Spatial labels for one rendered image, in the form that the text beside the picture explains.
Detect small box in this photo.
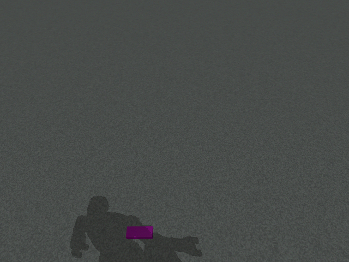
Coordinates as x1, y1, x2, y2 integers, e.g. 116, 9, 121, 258
126, 226, 153, 239

